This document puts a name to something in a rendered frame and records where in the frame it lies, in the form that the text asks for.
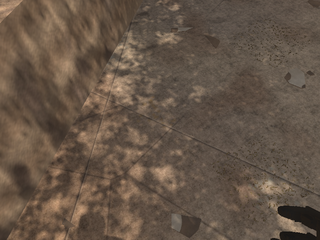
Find right robot hand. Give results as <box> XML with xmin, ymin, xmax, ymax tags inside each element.
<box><xmin>270</xmin><ymin>205</ymin><xmax>320</xmax><ymax>240</ymax></box>

